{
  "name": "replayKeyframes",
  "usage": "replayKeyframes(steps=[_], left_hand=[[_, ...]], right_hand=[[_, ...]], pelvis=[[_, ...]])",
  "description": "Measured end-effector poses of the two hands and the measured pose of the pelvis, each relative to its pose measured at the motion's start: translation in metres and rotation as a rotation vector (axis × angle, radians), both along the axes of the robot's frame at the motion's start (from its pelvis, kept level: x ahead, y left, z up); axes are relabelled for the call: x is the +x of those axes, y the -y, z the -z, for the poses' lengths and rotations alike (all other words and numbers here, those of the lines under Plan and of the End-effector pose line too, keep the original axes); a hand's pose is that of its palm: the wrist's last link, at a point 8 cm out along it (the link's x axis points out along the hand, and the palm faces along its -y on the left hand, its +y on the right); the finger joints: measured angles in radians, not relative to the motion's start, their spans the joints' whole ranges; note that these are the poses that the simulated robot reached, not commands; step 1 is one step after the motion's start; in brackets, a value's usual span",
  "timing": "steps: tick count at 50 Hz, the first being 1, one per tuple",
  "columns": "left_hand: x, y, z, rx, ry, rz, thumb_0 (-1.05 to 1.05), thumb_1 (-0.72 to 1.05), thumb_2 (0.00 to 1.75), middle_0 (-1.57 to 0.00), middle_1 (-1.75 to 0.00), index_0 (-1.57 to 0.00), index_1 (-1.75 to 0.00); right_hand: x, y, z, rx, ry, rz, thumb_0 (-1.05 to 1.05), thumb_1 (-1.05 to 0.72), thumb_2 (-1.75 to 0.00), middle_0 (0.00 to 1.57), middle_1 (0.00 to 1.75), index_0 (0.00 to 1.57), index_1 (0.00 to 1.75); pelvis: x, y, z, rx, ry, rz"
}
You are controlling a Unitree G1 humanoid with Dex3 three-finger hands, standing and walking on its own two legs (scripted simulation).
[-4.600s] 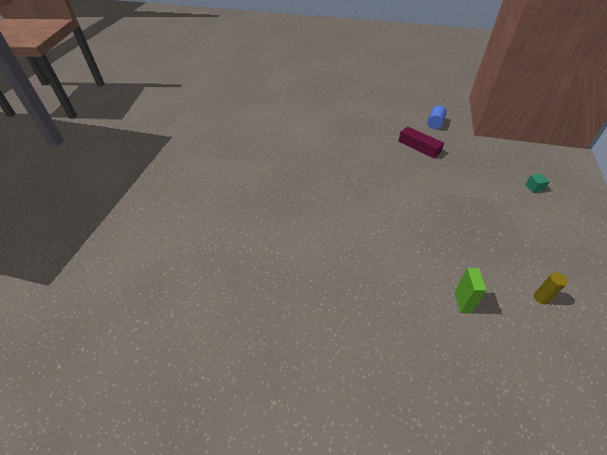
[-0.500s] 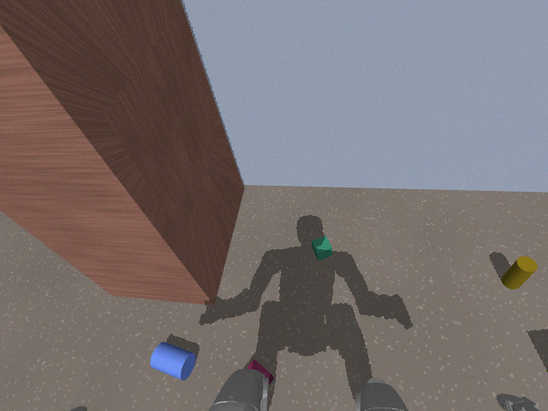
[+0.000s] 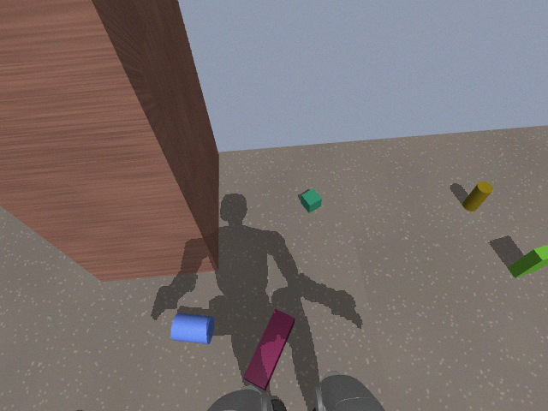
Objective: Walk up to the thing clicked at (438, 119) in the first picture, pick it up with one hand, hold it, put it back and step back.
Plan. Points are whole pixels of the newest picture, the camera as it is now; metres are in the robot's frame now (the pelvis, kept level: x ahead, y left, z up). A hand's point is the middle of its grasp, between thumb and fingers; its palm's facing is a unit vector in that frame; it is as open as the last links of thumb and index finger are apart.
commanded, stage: walk up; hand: left
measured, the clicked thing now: (193, 328) +0.41 +0.30 -0.70
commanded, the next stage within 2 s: none
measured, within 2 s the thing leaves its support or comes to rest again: neither
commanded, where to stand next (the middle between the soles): +0.00 +0.12 m, yaw -8 degrees
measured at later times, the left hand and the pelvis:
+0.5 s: hand out of the picture +0.01 +0.52 -0.16, palm faces -0.01 -0.85 -0.52, open 7.4 cm; pelvis -0.11 +0.20 -0.03, yaw -5 degrees
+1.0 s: hand out of the picture +0.04 +0.37 -0.14, palm faces -0.19 -0.90 -0.39, open 7.4 cm; pelvis -0.09 +0.12 +0.00, yaw -11 degrees
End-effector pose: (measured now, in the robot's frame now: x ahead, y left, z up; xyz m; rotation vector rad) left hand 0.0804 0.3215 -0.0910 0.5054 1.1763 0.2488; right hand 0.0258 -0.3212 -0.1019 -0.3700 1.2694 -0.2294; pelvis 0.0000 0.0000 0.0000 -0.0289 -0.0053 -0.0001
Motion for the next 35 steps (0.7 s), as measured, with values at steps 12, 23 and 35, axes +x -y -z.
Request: replayKeyframes(steps=[12,23,35], left_hand=[[-0.055,-0.099,-0.018,0.083,0.120,-0.001,0.00,0.90,0.90,-0.21,-0.30,-0.21,-0.30],[-0.081,-0.235,0.018,0.072,0.126,0.005,0.01,0.91,0.90,-0.20,-0.30,-0.20,-0.30],[-0.109,-0.208,0.033,-0.131,-0.104,0.039,0.01,0.91,0.90,-0.20,-0.30,-0.20,-0.30]], right_hand=[[0.001,-0.085,0.011,0.028,0.146,-0.051,0.01,-0.90,-0.90,0.21,0.30,0.21,0.30],[-0.083,-0.198,0.029,-0.006,0.185,0.055,0.00,-0.90,-0.90,0.20,0.30,0.20,0.30],[-0.186,-0.184,-0.020,-0.155,-0.039,0.150,0.01,-0.89,-0.90,0.21,0.30,0.21,0.30]], pelvis=[[-0.064,-0.092,0.009,0.021,0.044,0.022],[-0.104,-0.200,0.038,0.023,0.101,0.086],[-0.113,-0.197,0.007,0.029,0.042,0.143]])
